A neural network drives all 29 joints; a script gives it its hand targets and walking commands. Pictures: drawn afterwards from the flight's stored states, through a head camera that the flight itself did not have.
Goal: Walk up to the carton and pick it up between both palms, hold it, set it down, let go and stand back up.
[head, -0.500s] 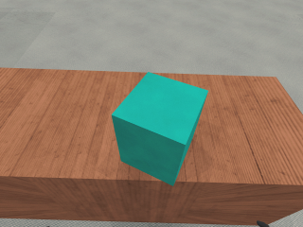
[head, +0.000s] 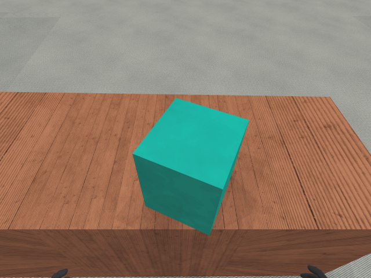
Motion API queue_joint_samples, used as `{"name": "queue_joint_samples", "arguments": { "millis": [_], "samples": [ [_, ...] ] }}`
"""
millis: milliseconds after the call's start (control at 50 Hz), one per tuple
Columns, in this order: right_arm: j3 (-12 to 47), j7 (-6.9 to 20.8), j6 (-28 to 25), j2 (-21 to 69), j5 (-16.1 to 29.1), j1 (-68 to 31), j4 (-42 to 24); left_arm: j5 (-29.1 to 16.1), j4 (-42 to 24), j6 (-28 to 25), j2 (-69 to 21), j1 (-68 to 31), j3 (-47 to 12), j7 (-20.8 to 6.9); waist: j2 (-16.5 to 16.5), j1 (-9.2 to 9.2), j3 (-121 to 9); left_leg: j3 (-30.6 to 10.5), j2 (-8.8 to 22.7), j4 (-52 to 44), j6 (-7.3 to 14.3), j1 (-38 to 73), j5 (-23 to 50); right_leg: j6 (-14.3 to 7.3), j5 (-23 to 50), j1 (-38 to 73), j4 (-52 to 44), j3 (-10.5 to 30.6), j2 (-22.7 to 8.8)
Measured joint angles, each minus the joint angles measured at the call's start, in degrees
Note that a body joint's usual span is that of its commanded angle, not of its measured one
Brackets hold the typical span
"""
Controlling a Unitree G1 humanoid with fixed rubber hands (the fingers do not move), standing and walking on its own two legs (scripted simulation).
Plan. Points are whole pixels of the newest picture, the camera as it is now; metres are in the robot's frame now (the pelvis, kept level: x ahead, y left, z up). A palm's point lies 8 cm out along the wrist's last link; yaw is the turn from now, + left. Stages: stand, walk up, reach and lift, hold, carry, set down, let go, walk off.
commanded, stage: walk up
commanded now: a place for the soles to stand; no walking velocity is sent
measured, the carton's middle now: (192, 166) +0.40 -0.01 -0.03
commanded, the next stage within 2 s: stand in 0.18 s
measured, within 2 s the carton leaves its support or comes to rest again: neither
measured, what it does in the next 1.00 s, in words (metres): stands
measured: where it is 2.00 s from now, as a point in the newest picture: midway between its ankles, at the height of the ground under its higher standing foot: outside the picture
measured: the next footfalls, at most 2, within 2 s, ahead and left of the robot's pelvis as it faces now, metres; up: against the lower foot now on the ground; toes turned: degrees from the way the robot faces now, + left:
none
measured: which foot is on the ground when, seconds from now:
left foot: down 0.00-1.00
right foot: down 0.00-1.00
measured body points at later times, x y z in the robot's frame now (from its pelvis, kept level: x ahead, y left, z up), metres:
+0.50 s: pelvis -0.01 +0.00 +0.01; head +0.01 +0.01 +0.46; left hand +0.09 +0.29 -0.13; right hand +0.09 -0.32 -0.11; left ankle +0.04 +0.12 -0.74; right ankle -0.01 -0.14 -0.74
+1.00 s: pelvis -0.01 +0.01 -0.02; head +0.01 +0.03 +0.42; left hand +0.20 +0.24 -0.11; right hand +0.15 -0.29 -0.10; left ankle +0.04 +0.12 -0.74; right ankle -0.02 -0.14 -0.74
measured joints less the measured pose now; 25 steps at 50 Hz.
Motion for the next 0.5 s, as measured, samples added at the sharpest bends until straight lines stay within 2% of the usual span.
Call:
{"name": "queue_joint_samples", "arguments": {
  "millis": [220, 500],
  "samples": [
    [-0.14, -0.34, 0.31, 0.5, -0.29, -0.94, 0.54, 0.25, -0.17, 0.95, -0.83, -2.46, -0.07, -0.52, -0.38, -0.18, 1.1, -0.07, 0.15, -4.63, -0.22, 1.16, 3.16, -0.18, 3.13, 1.08, -4.51, -0.17, 0.29],
    [-0.34, -0.19, 0.41, 0.46, -0.82, 0.75, 1.22, 0.73, 0.64, 1.42, -1.02, -0.13, 0.65, -0.85, -0.71, -0.31, 0.9, -0.6, 0.18, -5.88, -0.17, 0.93, 4.54, -0.17, 4.63, 1.3, -6.28, -0.72, 0.39]
  ]
}}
